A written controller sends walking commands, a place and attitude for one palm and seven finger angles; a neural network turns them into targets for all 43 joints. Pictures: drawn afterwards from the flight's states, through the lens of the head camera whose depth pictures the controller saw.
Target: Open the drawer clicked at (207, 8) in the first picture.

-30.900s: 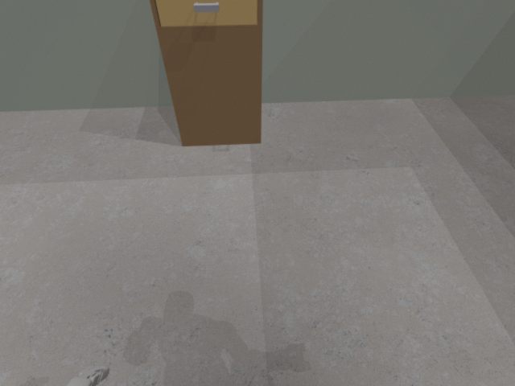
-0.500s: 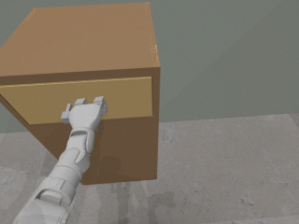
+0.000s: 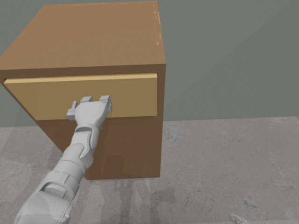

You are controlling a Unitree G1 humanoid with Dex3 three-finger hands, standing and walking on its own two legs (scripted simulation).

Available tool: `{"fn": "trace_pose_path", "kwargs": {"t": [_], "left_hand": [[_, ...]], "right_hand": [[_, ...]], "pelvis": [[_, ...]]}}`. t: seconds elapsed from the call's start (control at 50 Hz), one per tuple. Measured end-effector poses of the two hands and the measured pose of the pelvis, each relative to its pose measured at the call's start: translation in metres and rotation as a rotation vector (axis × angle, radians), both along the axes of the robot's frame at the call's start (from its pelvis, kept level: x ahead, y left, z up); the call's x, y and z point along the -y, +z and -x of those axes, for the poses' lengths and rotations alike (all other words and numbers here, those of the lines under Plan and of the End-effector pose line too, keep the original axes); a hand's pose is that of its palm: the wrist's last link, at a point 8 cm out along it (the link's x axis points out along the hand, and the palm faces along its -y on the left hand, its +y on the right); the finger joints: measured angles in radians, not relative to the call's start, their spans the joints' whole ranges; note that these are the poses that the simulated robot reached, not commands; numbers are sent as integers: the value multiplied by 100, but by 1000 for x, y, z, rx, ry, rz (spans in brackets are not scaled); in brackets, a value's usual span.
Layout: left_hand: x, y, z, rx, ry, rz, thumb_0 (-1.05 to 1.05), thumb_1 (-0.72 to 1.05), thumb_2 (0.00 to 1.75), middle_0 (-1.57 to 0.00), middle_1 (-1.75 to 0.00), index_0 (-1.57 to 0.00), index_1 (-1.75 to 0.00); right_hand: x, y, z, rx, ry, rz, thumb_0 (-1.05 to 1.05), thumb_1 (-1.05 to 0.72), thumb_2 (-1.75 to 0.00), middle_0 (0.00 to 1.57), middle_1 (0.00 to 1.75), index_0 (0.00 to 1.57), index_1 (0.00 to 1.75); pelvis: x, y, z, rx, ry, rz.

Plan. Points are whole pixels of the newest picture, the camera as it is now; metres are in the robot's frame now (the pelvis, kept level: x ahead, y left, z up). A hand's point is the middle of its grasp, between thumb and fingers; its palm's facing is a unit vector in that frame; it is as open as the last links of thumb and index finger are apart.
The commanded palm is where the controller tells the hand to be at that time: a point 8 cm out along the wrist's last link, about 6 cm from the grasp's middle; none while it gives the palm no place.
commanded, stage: pull the drawer open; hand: left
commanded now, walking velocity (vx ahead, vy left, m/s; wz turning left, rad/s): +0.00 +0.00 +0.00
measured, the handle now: (87, 108) +0.45 +0.21 +0.04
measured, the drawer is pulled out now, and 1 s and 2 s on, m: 0.01 0.06 0.26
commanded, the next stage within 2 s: none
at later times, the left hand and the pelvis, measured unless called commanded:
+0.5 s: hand (96, 132) +0.37 +0.17 +0.02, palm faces +0.01 -0.12 -0.99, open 6.0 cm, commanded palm +0.35 +0.19 +0.08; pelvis +0.02 +0.00 +0.01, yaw -3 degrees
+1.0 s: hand (95, 135) +0.36 +0.17 +0.02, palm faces -0.02 -0.07 -1.00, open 5.9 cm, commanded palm +0.31 +0.18 +0.08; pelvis +0.00 -0.01 +0.00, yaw +0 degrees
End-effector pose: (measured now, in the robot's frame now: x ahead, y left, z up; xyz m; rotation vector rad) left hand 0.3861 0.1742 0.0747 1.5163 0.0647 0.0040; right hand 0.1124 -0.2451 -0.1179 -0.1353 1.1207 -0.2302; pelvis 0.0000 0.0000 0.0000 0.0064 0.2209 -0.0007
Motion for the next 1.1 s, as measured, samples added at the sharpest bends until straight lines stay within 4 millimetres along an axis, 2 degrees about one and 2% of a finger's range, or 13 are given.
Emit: {"fn": "trace_pose_path", "kwargs": {"t": [0.2,0.32,0.42,0.54,0.66,0.76,0.9,1.02,1.1], "left_hand": [[0,-1,2,8,-4,4,0,67,79,-35,-135,-40,-134],[0,-1,9,24,-3,14,0,66,79,-35,-135,-41,-134],[0,-1,20,39,-2,38,1,65,78,-36,-135,-42,-134],[0,-1,42,59,-3,62,2,64,77,-37,-135,-42,-134],[1,-2,43,57,2,10,0,65,81,-38,-135,-41,-135],[2,-1,43,38,7,3,0,65,80,-39,-135,-40,-136],[2,-1,42,26,11,7,1,66,78,-38,-135,-39,-136],[2,-1,44,21,11,16,1,66,77,-36,-135,-39,-135],[1,0,53,26,7,43,3,67,75,-34,-135,-40,-134]], "right_hand": [[13,-5,38,-57,-57,3,0,-90,-90,20,30,20,30],[20,-4,42,-61,-78,-1,0,-90,-90,20,30,20,30],[21,2,24,-20,-73,-6,1,-91,-90,20,30,20,30],[16,15,-20,87,-27,-15,1,-91,-90,20,30,20,30],[4,16,-59,135,61,-11,0,-91,-90,20,30,20,30],[-9,16,-71,159,87,-34,0,-91,-90,20,30,20,30],[-15,11,-54,122,95,-47,0,-90,-90,20,30,20,30],[-5,5,-26,79,48,-47,0,-90,-90,20,30,20,30],[5,6,-10,74,6,-42,0,-90,-90,20,30,20,30]], "pelvis": [[4,0,4,-10,-18,-3],[4,2,-2,-7,-30,-5],[3,4,-10,-1,-42,-7],[2,5,-17,17,-40,-6],[0,2,-12,28,-4,-3],[2,2,-9,32,4,-6],[6,1,-2,39,11,-8],[7,2,1,36,-10,-10],[7,4,-1,37,-35,-14]]}}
